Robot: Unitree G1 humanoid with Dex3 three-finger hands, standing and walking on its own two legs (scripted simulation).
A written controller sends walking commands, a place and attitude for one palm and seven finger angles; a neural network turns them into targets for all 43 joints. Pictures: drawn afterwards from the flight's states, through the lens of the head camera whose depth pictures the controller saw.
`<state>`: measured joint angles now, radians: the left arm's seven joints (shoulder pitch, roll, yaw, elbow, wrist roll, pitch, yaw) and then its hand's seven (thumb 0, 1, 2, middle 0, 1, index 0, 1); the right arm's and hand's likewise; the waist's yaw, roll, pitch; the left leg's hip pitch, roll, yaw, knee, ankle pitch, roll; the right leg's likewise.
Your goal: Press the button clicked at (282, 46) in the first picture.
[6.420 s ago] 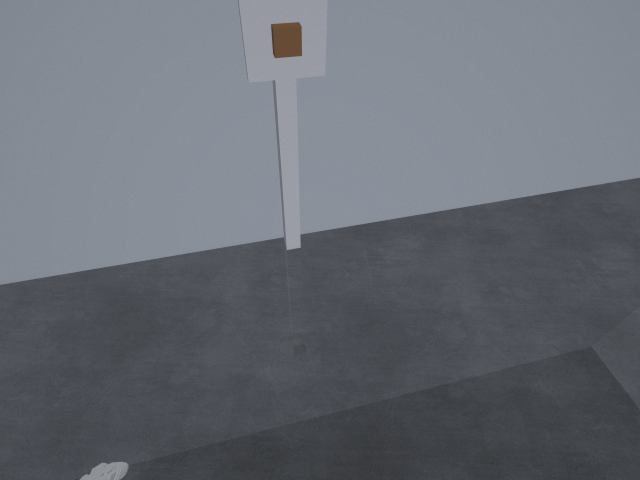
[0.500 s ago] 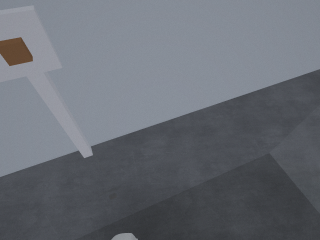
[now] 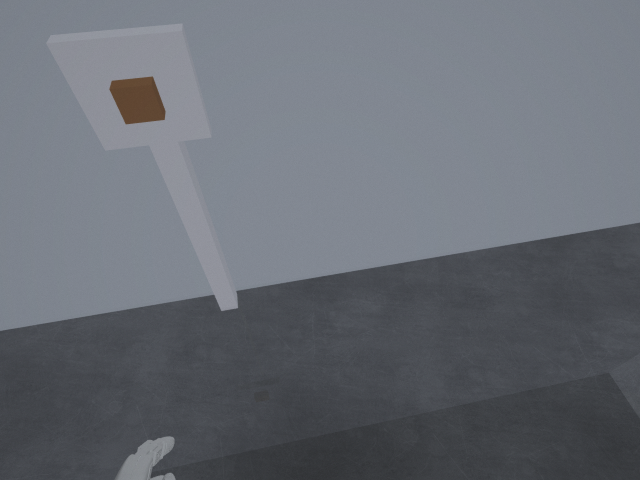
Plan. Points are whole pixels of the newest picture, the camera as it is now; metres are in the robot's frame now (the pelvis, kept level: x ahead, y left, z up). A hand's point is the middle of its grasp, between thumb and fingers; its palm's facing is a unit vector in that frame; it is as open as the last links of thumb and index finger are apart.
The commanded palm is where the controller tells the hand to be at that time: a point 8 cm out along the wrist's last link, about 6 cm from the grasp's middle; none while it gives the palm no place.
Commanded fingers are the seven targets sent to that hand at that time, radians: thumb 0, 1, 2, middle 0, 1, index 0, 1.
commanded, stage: turn to face it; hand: left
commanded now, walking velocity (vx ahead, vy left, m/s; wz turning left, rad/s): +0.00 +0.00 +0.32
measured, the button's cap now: (139, 99) +0.71 +0.35 +0.09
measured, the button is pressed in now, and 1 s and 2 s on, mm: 0 0 0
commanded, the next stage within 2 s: take the last steps up to it in 0.16 s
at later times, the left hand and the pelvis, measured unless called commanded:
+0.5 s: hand out of the picture -0.07 +0.22 -0.18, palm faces +0.23 -0.95 -0.21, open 7.3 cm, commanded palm none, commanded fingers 0.00 0.90 0.90 -0.20 -0.30 -0.20 -0.30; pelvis -0.01 +0.03 +0.00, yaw +10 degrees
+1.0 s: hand (197, 424) +0.23 +0.20 -0.17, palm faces +0.14 -0.97 -0.19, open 7.3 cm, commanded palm none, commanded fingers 0.00 0.90 0.90 -0.20 -0.30 -0.20 -0.30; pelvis +0.14 +0.01 -0.01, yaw +10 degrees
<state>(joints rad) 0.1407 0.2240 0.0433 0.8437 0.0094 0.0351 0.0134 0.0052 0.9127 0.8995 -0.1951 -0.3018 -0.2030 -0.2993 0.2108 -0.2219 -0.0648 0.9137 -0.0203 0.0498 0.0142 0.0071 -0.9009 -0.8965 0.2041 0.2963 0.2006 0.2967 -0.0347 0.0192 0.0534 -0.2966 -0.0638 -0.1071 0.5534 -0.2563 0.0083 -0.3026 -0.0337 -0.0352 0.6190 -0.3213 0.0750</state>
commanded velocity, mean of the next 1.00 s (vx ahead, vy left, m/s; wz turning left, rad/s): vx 0.21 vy -0.02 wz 0.08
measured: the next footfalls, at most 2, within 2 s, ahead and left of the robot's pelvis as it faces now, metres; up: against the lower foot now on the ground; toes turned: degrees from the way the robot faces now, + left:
right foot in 0.02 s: +0.05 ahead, -0.12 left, +0.00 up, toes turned -2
left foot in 0.44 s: -0.02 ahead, +0.13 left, +0.00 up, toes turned +14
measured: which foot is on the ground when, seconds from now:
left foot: down 0.00-0.02, up 0.04-0.42, down 0.44-0.94, up 0.96-1.00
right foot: up 0.00-0.00, down 0.02-0.44, up 0.46-0.92, down 0.94-1.00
